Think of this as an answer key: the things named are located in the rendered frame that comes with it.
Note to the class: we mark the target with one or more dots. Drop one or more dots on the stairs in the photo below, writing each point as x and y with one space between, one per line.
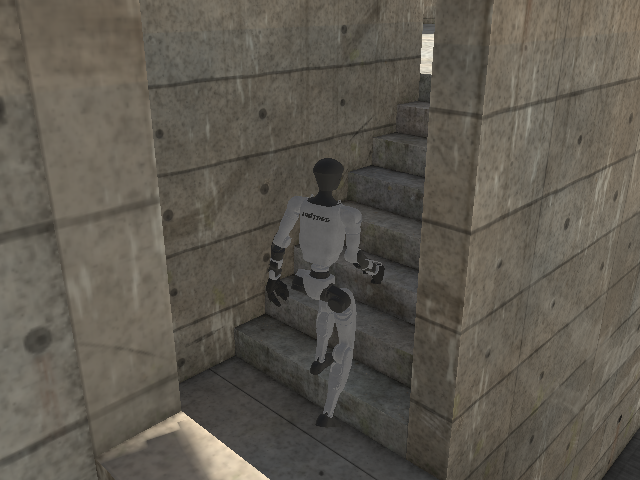
282 342

